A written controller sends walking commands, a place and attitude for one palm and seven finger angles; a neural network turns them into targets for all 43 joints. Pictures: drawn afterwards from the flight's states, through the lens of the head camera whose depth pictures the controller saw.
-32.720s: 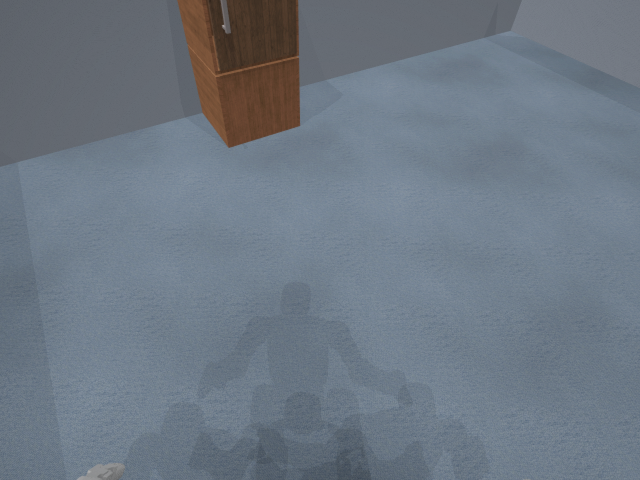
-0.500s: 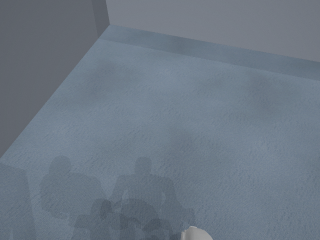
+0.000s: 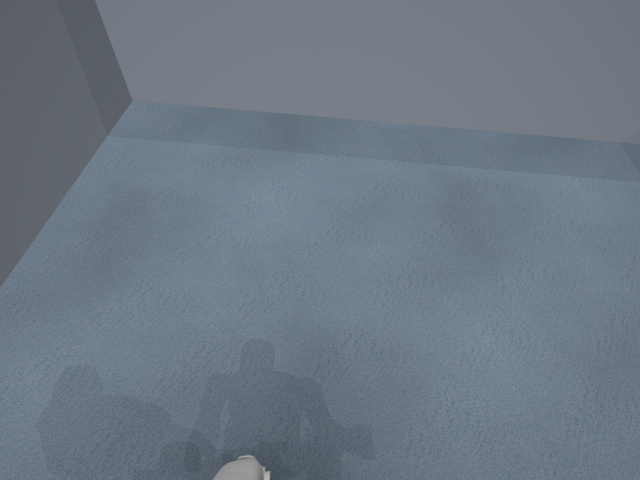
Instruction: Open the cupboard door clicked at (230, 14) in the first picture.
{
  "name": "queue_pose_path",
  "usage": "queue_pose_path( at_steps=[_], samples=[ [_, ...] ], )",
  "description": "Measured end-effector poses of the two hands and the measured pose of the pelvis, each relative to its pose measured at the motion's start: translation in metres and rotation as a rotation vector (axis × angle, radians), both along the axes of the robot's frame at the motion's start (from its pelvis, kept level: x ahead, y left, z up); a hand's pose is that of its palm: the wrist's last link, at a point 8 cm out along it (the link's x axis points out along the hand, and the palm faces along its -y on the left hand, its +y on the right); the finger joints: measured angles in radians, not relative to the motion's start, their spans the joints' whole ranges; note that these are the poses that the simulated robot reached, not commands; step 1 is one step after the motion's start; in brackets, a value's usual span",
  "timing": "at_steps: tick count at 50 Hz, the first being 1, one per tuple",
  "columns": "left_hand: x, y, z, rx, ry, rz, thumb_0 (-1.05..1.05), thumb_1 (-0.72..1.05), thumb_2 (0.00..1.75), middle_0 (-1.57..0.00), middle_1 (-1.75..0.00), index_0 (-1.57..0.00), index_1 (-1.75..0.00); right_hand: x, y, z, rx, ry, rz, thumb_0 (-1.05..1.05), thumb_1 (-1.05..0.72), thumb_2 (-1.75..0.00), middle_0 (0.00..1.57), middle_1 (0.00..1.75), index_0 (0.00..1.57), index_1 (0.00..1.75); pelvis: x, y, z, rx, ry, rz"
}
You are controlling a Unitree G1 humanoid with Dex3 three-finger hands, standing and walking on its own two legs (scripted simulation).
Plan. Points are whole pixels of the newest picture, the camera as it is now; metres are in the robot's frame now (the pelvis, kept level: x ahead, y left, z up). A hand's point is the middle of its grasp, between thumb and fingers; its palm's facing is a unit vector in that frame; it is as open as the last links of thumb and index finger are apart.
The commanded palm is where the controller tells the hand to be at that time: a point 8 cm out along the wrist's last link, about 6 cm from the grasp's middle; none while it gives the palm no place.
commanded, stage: walk to a spot facing it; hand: left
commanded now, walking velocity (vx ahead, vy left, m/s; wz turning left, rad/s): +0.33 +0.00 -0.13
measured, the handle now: out of the picture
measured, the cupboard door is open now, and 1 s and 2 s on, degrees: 43 43 43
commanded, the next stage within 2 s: turn to face it in 0.12 s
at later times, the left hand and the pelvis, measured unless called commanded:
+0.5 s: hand (241, 374) +0.29 +0.14 -0.17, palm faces +0.07 -0.98 -0.20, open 7.2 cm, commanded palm none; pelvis +0.21 -0.04 +0.00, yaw +4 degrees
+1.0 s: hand (244, 366) +0.30 +0.14 -0.15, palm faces +0.36 -0.88 -0.31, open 7.4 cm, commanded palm none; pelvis +0.29 -0.10 -0.01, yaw +21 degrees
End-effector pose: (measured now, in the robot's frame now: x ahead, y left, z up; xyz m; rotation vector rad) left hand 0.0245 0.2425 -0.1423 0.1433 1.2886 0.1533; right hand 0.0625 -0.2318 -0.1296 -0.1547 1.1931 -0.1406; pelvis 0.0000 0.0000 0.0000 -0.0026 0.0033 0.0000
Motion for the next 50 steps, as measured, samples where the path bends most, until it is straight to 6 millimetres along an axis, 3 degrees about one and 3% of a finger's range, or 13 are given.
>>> queue_pose_path(
  at_steps=[3, 6, 9, 13, 17, 20, 22, 28, 34, 39, 44, 47, 50],
  samples=[
    [0.008, 0.009, -0.016, -0.006, 0.077, 0.012, 0.0, 0.92, 0.89, -0.2, -0.3, -0.21, -0.3, 0.049, 0.008, -0.009, -0.018, -0.073, 0.013, 0.0, -0.9, -0.9, 0.2, 0.3, 0.2, 0.3, 0.035, 0.011, -0.014, -0.014, -0.004, -0.03],
    [0.03, 0.013, -0.019, 0.0, 0.128, -0.013, 0.01, 0.92, 0.89, -0.2, -0.3, -0.2, -0.3, 0.07, 0.012, -0.009, -0.021, -0.088, -0.012, 0.0, -0.9, -0.9, 0.2, 0.3, 0.2, 0.3, 0.061, 0.011, -0.016, 0.016, -0.01, -0.053],
    [0.072, 0.008, -0.01, -0.001, 0.102, -0.025, 0.01, 0.91, 0.89, -0.2, -0.3, -0.2, -0.3, 0.071, 0.012, -0.008, -0.012, -0.029, -0.036, 0.0, -0.91, -0.9, 0.2, 0.3, 0.2, 0.3, 0.085, 0.008, -0.008, 0.025, -0.002, -0.058],
    [0.138, -0.009, 0.005, -0.008, 0.02, -0.059, 0.01, 0.91, 0.89, -0.2, -0.3, -0.2, -0.3, 0.062, -0.002, -0.009, -0.008, 0.092, -0.078, 0.0, -0.93, -0.9, 0.2, 0.3, 0.2, 0.3, 0.118, -0.001, 0.001, 0.022, 0.004, -0.074],
    [0.201, -0.032, 0.003, 0.004, -0.068, -0.102, 0.01, 0.91, 0.89, -0.2, -0.3, -0.2, -0.3, 0.056, -0.02, -0.022, 0.015, 0.204, -0.121, 0.0, -0.92, -0.9, 0.2, 0.3, 0.2, 0.3, 0.153, -0.022, -0.007, 0.035, -0.005, -0.054],
    [0.233, -0.047, -0.001, 0.011, -0.112, -0.082, 0.01, 0.91, 0.89, -0.2, -0.3, -0.2, -0.3, 0.064, -0.034, -0.031, 0.02, 0.284, -0.119, 0.0, -0.92, -0.9, 0.2, 0.3, 0.2, 0.3, 0.176, -0.034, -0.015, 0.027, -0.009, -0.011],
    [0.245, -0.054, 0.002, 0.007, -0.128, -0.048, 0.0, 0.91, 0.89, -0.2, -0.3, -0.2, -0.3, 0.081, -0.04, -0.026, 0.01, 0.308, -0.102, 0.01, -0.91, -0.9, 0.2, 0.3, 0.2, 0.3, 0.188, -0.038, -0.011, 0.02, -0.01, 0.021],
    [0.262, -0.048, 0.002, 0.008, -0.131, 0.053, -0.01, 0.93, 0.89, -0.2, -0.3, -0.21, -0.3, 0.17, -0.046, -0.008, -0.023, 0.213, -0.001, 0.01, -0.91, -0.9, 0.19, 0.3, 0.2, 0.3, 0.221, -0.042, -0.001, 0.026, 0.002, 0.104],
    [0.261, -0.031, -0.019, 0.011, -0.06, 0.123, 0.0, 0.92, 0.89, -0.2, -0.3, -0.21, -0.3, 0.261, -0.042, -0.012, -0.065, 0.054, 0.106, 0.0, -0.91, -0.9, 0.19, 0.3, 0.2, 0.3, 0.246, -0.037, -0.017, 0.005, 0.015, 0.156],
    [0.272, -0.03, -0.004, 0.047, -0.07, 0.18, 0.01, 0.91, 0.89, -0.2, -0.3, -0.2, -0.3, 0.305, -0.048, -0.005, -0.068, 0.017, 0.188, 0.0, -0.9, -0.9, 0.2, 0.3, 0.2, 0.3, 0.258, -0.051, -0.009, 0.001, 0.028, 0.21],
    [0.28, -0.042, 0.014, 0.1, -0.134, 0.23, 0.01, 0.91, 0.89, -0.2, -0.3, -0.2, -0.3, 0.343, -0.069, -0.014, -0.049, 0.022, 0.259, 0.0, -0.9, -0.9, 0.2, 0.3, 0.2, 0.3, 0.272, -0.075, -0.01, 0.003, 0.027, 0.281],
    [0.272, -0.053, 0.019, 0.141, -0.151, 0.264, 0.01, 0.91, 0.89, -0.2, -0.3, -0.2, -0.3, 0.37, -0.082, -0.021, -0.045, 0.025, 0.296, 0.0, -0.9, -0.9, 0.2, 0.3, 0.2, 0.3, 0.28, -0.089, -0.014, 0.017, 0.023, 0.331],
    [0.253, -0.068, 0.025, 0.146, -0.113, 0.316, 0.01, 0.91, 0.89, -0.2, -0.3, -0.2, -0.3, 0.397, -0.087, -0.015, -0.049, 0.022, 0.339, 0.01, -0.9, -0.9, 0.2, 0.3, 0.2, 0.3, 0.286, -0.096, -0.006, 0.032, 0.018, 0.374]
  ],
)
